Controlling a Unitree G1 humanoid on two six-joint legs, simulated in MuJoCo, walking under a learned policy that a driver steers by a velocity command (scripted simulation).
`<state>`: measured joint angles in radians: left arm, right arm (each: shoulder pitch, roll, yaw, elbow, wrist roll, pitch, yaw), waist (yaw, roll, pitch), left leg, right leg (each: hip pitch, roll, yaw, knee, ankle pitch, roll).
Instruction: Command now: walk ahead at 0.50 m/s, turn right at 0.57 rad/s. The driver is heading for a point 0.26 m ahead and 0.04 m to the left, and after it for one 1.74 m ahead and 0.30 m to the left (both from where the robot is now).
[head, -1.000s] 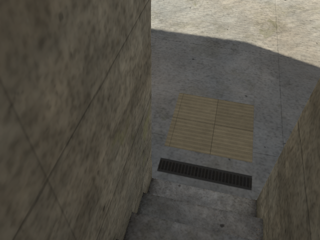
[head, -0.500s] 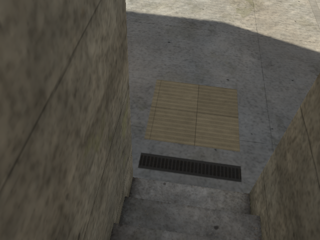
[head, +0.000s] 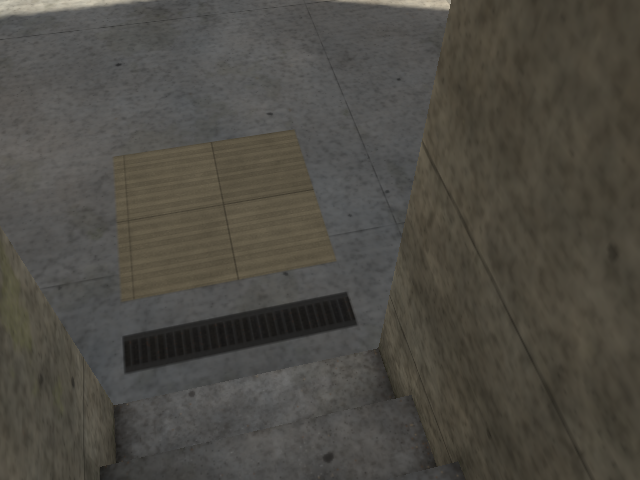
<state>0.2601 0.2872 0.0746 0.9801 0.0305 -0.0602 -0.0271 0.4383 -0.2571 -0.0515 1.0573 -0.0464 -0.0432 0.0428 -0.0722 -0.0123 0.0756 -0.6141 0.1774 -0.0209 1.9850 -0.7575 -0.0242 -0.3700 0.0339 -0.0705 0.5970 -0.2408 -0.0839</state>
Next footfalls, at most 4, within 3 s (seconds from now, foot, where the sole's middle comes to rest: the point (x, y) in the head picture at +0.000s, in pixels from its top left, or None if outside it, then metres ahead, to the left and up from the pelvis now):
0.40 left None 0.32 0.19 -0.95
0.74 right None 0.36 -0.05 -0.95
1.96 left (258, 470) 0.58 0.13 -1.14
2.30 right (327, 403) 0.83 -0.08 -1.33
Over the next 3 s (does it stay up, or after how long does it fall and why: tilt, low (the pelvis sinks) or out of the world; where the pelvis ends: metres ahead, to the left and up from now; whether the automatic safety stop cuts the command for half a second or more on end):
stays up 1.18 0.10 -0.78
